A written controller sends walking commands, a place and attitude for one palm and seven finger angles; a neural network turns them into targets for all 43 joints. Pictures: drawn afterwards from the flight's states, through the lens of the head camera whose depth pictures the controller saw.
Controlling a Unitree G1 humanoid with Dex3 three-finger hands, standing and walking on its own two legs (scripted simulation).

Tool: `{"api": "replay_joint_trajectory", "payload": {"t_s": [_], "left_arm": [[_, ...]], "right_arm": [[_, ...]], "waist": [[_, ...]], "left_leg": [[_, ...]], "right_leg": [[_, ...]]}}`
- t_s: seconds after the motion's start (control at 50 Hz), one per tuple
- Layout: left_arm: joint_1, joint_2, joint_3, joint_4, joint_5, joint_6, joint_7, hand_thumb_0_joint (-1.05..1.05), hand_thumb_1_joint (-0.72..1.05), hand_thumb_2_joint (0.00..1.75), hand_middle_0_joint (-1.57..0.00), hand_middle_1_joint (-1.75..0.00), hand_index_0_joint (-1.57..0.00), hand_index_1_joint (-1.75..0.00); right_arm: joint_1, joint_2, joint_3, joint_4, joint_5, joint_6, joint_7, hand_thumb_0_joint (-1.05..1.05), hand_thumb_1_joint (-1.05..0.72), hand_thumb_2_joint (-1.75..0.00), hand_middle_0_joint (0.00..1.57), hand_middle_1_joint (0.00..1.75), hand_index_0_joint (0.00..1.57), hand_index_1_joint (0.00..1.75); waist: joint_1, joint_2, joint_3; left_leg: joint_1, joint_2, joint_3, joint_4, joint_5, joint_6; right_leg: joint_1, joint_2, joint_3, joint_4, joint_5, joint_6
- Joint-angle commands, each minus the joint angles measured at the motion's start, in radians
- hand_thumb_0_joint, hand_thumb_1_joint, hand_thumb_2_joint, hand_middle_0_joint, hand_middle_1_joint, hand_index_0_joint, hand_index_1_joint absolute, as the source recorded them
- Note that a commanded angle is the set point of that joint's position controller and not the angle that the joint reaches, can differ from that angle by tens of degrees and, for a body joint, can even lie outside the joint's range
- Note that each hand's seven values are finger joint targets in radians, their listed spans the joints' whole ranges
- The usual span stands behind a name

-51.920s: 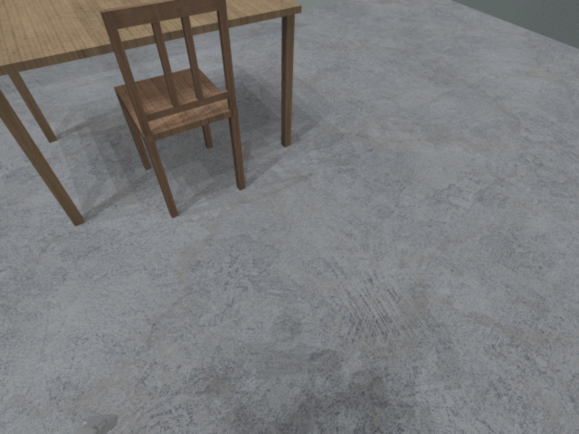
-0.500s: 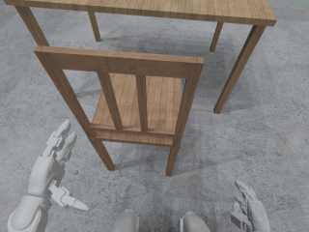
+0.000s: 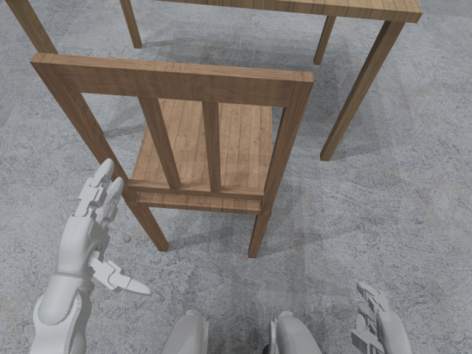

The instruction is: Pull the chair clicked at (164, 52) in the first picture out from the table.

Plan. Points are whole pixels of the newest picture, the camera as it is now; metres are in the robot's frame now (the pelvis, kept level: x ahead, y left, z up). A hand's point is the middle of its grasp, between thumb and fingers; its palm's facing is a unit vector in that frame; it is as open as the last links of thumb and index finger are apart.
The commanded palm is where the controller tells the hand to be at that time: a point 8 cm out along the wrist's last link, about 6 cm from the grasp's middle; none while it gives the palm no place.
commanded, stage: aim the fingers beside a spindle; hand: left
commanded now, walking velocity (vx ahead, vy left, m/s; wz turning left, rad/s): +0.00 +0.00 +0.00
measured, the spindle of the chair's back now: (164, 149) +0.47 +0.16 +0.01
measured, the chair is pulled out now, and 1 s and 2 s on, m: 0.33 0.33 0.33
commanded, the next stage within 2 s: none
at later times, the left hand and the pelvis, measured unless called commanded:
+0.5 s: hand (151, 230) +0.31 +0.15 +0.01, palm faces -0.09 -1.00 -0.01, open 16.9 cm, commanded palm +0.29 +0.21 +0.02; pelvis +0.00 +0.00 -0.01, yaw +0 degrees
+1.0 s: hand (155, 220) +0.32 +0.15 +0.02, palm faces -0.03 -1.00 -0.05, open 16.9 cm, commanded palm +0.31 +0.20 +0.01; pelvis -0.01 -0.01 -0.02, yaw +0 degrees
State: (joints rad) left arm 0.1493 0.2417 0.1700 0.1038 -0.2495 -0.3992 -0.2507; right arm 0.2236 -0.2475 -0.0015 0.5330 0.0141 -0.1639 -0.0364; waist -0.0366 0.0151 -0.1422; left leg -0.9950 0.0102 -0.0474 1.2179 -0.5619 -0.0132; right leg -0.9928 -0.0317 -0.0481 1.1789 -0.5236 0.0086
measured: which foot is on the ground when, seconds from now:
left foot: down 0.00-1.00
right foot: down 0.00-1.00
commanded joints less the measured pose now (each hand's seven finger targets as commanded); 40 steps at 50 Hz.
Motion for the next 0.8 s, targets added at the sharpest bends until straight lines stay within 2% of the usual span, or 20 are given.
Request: {"api": "replay_joint_trajectory", "payload": {"t_s": [0.0, 0.1, 0.16, 0.2, 0.26, 0.32, 0.4, 0.42, 0.46, 0.48, 0.52, 0.54, 0.56, 0.58, 0.6, 0.62, 0.68, 0.72, 0.76, 0.78], "left_arm": [[-0.047, 0.101, 0.049, -0.148, -0.005, -0.061, 0.009, 0.00, -0.50, 0.30, -0.06, -0.08, -0.06, -0.08], [-0.126, 0.087, 0.013, -0.124, 0.002, -0.029, -0.007, 0.00, -0.50, 0.30, -0.06, -0.08, -0.06, -0.08], [-0.205, 0.137, 0.056, -0.176, 0.002, -0.058, 0.015, 0.00, -0.50, 0.30, -0.06, -0.08, -0.06, -0.08], [-0.256, 0.107, 0.021, -0.220, 0.010, -0.087, 0.031, 0.00, -0.50, 0.30, -0.06, -0.08, -0.06, -0.08], [-0.240, 0.120, 0.038, -0.180, 0.019, -0.099, 0.054, 0.00, -0.50, 0.30, -0.06, -0.08, -0.06, -0.08], [-0.210, 0.070, -0.007, -0.111, 0.032, -0.075, 0.050, 0.00, -0.50, 0.30, -0.06, -0.08, -0.06, -0.08], [-0.179, 0.041, -0.039, -0.071, 0.041, -0.022, 0.042, 0.00, -0.50, 0.30, -0.06, -0.08, -0.06, -0.08], [-0.201, 0.052, -0.027, -0.064, 0.038, -0.017, 0.045, 0.00, -0.50, 0.30, -0.06, -0.08, -0.06, -0.08], [-0.204, 0.095, 0.018, -0.072, 0.039, -0.025, 0.060, 0.00, -0.50, 0.30, -0.06, -0.08, -0.06, -0.08], [-0.260, 0.075, -0.002, -0.117, 0.036, -0.040, 0.067, 0.00, -0.50, 0.30, -0.06, -0.08, -0.06, -0.08], [-0.308, 0.079, 0.002, -0.146, 0.040, -0.074, 0.088, 0.00, -0.50, 0.30, -0.06, -0.08, -0.06, -0.08], [-0.318, 0.100, 0.021, -0.168, 0.042, -0.093, 0.100, 0.00, -0.50, 0.30, -0.06, -0.08, -0.06, -0.08], [-0.326, 0.094, 0.004, -0.178, 0.049, -0.106, 0.107, 0.00, -0.50, 0.30, -0.06, -0.08, -0.06, -0.08], [-0.326, 0.100, 0.017, -0.158, 0.051, -0.115, 0.114, 0.00, -0.50, 0.30, -0.06, -0.08, -0.06, -0.08], [-0.349, 0.066, -0.022, -0.142, 0.056, -0.121, 0.112, 0.00, -0.50, 0.30, -0.06, -0.08, -0.06, -0.08], [-0.350, 0.065, -0.024, -0.108, 0.062, -0.121, 0.112, 0.00, -0.50, 0.30, -0.06, -0.08, -0.06, -0.08], [-0.355, 0.029, -0.064, 0.012, 0.074, -0.089, 0.094, 0.00, -0.50, 0.30, -0.06, -0.08, -0.06, -0.08], [-0.361, 0.011, -0.082, 0.065, 0.080, -0.063, 0.080, 0.00, -0.50, 0.30, -0.06, -0.08, -0.06, -0.08], [-0.359, 0.048, -0.037, 0.082, 0.070, -0.047, 0.076, 0.00, -0.50, 0.30, -0.06, -0.08, -0.06, -0.08], [-0.360, 0.093, 0.013, 0.041, 0.064, -0.052, 0.081, 0.00, -0.50, 0.30, -0.06, -0.08, -0.06, -0.08]], "right_arm": [[-0.008, -0.140, -0.061, -0.139, 0.008, -0.037, -0.002, 0.00, -0.90, -0.90, 0.20, 0.30, 0.20, 0.30], [-0.007, -0.148, -0.063, -0.145, 0.013, -0.018, -0.004, 0.00, -0.90, -0.90, 0.20, 0.30, 0.20, 0.30], [-0.010, -0.147, -0.061, -0.140, 0.007, -0.018, -0.010, 0.00, -0.90, -0.90, 0.20, 0.30, 0.20, 0.30], [-0.014, -0.137, -0.059, -0.138, 0.003, -0.022, -0.009, 0.00, -0.90, -0.90, 0.20, 0.30, 0.20, 0.30], [-0.008, -0.139, -0.061, -0.123, -0.002, -0.019, -0.006, 0.00, -0.90, -0.90, 0.20, 0.30, 0.20, 0.30], [-0.011, -0.140, -0.061, -0.125, 0.000, -0.005, 0.004, 0.00, -0.90, -0.90, 0.20, 0.30, 0.20, 0.30], [-0.007, -0.145, -0.064, -0.144, 0.007, 0.022, 0.014, 0.00, -0.90, -0.90, 0.20, 0.30, 0.20, 0.30], [-0.007, -0.145, -0.065, -0.143, 0.007, 0.028, 0.013, 0.00, -0.90, -0.90, 0.20, 0.30, 0.20, 0.30], [-0.008, -0.147, -0.065, -0.149, 0.007, 0.035, 0.010, 0.00, -0.90, -0.90, 0.20, 0.30, 0.20, 0.30], [-0.015, -0.140, -0.063, -0.150, 0.005, 0.034, 0.010, 0.00, -0.90, -0.90, 0.20, 0.30, 0.20, 0.30], [-0.014, -0.134, -0.063, -0.143, 0.001, 0.032, 0.009, 0.00, -0.90, -0.90, 0.20, 0.30, 0.20, 0.30], [-0.011, -0.133, -0.062, -0.140, -0.002, 0.030, 0.008, 0.00, -0.90, -0.90, 0.20, 0.30, 0.20, 0.30], [-0.014, -0.133, -0.060, -0.138, -0.005, 0.029, 0.009, 0.00, -0.90, -0.90, 0.20, 0.30, 0.20, 0.30], [-0.011, -0.132, -0.062, -0.129, -0.006, 0.030, 0.010, 0.00, -0.90, -0.90, 0.20, 0.30, 0.20, 0.30], [-0.016, -0.131, -0.059, -0.124, -0.007, 0.028, 0.012, 0.00, -0.90, -0.90, 0.20, 0.30, 0.20, 0.30], [-0.013, -0.135, -0.060, -0.116, -0.006, 0.029, 0.012, 0.00, -0.90, -0.90, 0.20, 0.30, 0.20, 0.30], [-0.010, -0.145, -0.060, -0.107, -0.002, 0.040, 0.017, 0.00, -0.90, -0.90, 0.20, 0.30, 0.20, 0.30], [-0.004, -0.150, -0.064, -0.111, 0.003, 0.050, 0.017, 0.00, -0.90, -0.90, 0.20, 0.30, 0.20, 0.30], [-0.002, -0.153, -0.065, -0.118, 0.005, 0.059, 0.016, 0.00, -0.90, -0.90, 0.20, 0.30, 0.20, 0.30], [-0.005, -0.154, -0.068, -0.127, 0.005, 0.063, 0.014, 0.00, -0.90, -0.90, 0.20, 0.30, 0.20, 0.30]], "waist": [[0.005, 0.025, -0.321], [-0.015, -0.002, -0.303], [-0.009, 0.014, -0.333], [-0.012, 0.050, -0.366], [-0.011, 0.045, -0.376], [-0.011, 0.044, -0.363], [-0.005, 0.028, -0.367], [-0.010, 0.001, -0.358], [-0.002, -0.020, -0.365], [-0.007, 0.007, -0.380], [-0.013, 0.009, -0.386], [-0.004, 0.020, -0.400], [-0.010, 0.043, -0.396], [-0.012, 0.028, -0.396], [-0.024, 0.029, -0.389], [-0.029, 0.022, -0.371], [-0.040, 0.008, -0.337], [-0.039, -0.008, -0.336], [-0.025, -0.028, -0.359], [-0.003, -0.020, -0.402]], "left_leg": [[0.176, -0.016, 0.023, -0.160, 0.328, 0.022], [0.144, -0.016, 0.022, -0.145, 0.287, 0.027], [0.144, -0.014, 0.016, -0.136, 0.287, 0.028], [0.185, -0.013, 0.010, -0.134, 0.318, 0.026], [0.182, -0.010, 0.006, -0.121, 0.333, 0.026], [0.167, -0.012, 0.010, -0.122, 0.317, 0.021], [0.152, -0.013, 0.015, -0.123, 0.327, 0.021], [0.136, -0.014, 0.018, -0.119, 0.308, 0.022], [0.114, -0.014, 0.019, -0.112, 0.312, 0.025], [0.124, -0.016, 0.022, -0.107, 0.315, 0.027], [0.133, -0.015, 0.020, -0.100, 0.321, 0.026], [0.138, -0.013, 0.017, -0.101, 0.328, 0.024], [0.144, -0.013, 0.013, -0.098, 0.334, 0.025], [0.146, -0.011, 0.014, -0.095, 0.326, 0.025], [0.136, -0.013, 0.013, -0.089, 0.305, 0.026], [0.124, -0.011, 0.013, -0.086, 0.284, 0.025], [0.077, -0.016, 0.016, -0.077, 0.227, 0.027], [0.060, -0.018, 0.018, -0.075, 0.208, 0.027], [0.043, -0.020, 0.025, -0.072, 0.213, 0.031], [0.050, -0.022, 0.028, -0.074, 0.241, 0.030]], "right_leg": [[0.217, 0.018, -0.010, -0.137, 0.276, -0.028], [0.191, 0.019, -0.005, -0.136, 0.250, -0.026], [0.187, 0.019, -0.002, -0.123, 0.236, -0.030], [0.172, 0.017, -0.005, -0.111, 0.248, -0.032], [0.156, 0.019, -0.008, -0.099, 0.251, -0.032], [0.145, 0.017, -0.011, -0.093, 0.246, -0.032], [0.159, 0.015, -0.011, -0.090, 0.271, -0.033], [0.165, 0.015, -0.008, -0.096, 0.267, -0.031], [0.182, 0.017, -0.002, -0.090, 0.279, -0.032], [0.177, 0.014, 0.001, -0.087, 0.285, -0.030], [0.170, 0.015, 0.003, -0.082, 0.283, -0.030], [0.172, 0.015, 0.002, -0.075, 0.279, -0.033], [0.154, 0.016, 0.000, -0.071, 0.272, -0.034], [0.146, 0.017, 0.001, -0.072, 0.266, -0.033], [0.133, 0.016, 0.003, -0.073, 0.247, -0.032], [0.118, 0.017, 0.001, -0.073, 0.228, -0.033], [0.090, 0.016, 0.001, -0.076, 0.184, -0.033], [0.087, 0.014, 0.004, -0.076, 0.175, -0.034], [0.124, 0.014, 0.014, -0.081, 0.190, -0.034], [0.160, 0.011, 0.020, -0.072, 0.223, -0.035]]}}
